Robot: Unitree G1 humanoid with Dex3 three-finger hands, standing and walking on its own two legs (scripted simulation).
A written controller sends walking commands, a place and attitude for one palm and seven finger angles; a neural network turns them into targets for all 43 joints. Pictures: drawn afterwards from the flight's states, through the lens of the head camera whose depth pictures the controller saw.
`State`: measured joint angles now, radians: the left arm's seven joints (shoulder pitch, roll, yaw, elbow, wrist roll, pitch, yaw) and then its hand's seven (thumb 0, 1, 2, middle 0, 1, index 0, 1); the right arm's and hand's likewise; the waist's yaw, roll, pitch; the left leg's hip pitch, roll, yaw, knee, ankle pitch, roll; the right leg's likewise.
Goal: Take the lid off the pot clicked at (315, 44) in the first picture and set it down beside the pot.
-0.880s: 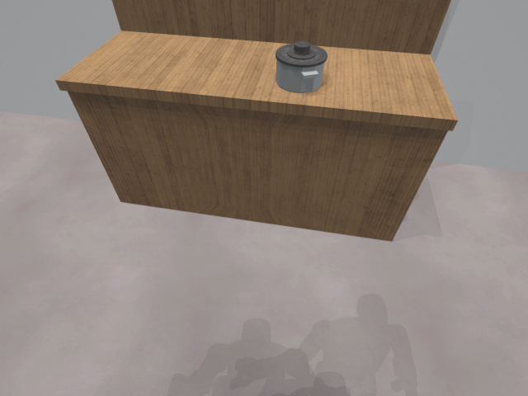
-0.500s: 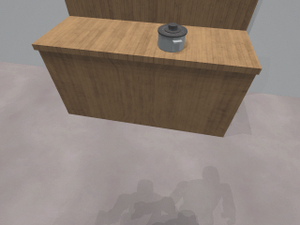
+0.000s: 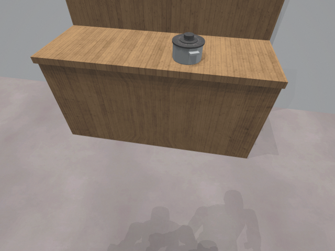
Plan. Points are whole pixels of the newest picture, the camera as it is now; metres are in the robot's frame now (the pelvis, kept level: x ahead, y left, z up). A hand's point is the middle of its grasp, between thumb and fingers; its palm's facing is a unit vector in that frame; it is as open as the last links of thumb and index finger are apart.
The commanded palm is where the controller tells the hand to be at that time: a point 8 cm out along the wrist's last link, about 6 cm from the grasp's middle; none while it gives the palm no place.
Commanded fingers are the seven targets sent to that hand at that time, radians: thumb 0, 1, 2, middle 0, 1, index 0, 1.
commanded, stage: walk to a spot facing it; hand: left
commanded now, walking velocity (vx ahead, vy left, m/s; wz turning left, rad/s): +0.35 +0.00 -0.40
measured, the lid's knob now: (188, 35) +1.13 -0.03 +0.04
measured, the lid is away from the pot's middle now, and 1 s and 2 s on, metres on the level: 0.00 0.00 0.00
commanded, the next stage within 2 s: take the last steps up to it in 0.58 s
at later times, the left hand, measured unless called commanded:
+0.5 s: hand out of the picture +0.10 +0.10 -0.16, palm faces -0.04 -0.98 -0.18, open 7.4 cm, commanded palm none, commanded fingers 0.00 0.90 0.90 -0.20 -0.30 -0.20 -0.30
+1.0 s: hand (141, 171) +0.42 +0.13 -0.18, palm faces -0.04 -0.99 -0.16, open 7.3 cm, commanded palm none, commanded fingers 0.00 0.90 0.90 -0.20 -0.30 -0.20 -0.30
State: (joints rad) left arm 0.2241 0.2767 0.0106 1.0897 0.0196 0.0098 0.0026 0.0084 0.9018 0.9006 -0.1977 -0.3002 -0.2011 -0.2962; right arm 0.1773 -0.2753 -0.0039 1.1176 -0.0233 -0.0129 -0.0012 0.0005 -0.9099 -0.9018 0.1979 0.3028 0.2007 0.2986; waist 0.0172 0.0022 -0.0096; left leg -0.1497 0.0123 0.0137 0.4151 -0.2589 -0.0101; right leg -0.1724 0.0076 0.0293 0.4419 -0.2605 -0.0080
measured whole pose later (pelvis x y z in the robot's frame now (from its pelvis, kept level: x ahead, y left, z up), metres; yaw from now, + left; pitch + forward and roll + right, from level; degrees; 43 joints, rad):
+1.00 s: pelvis +0.37 -0.04 +0.00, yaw -8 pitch -1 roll +1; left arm 0.28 0.16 0.08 0.99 0.04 -0.02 0.01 0.01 0.92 0.90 -0.19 -0.30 -0.20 -0.30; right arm 0.29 -0.16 -0.05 1.06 -0.01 -0.08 -0.02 -0.02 -0.95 -0.90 0.20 0.30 0.20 0.30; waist 0.03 -0.05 0.02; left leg -0.20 -0.07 0.13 0.39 -0.19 0.11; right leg -0.59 -0.12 0.00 1.08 -0.21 0.01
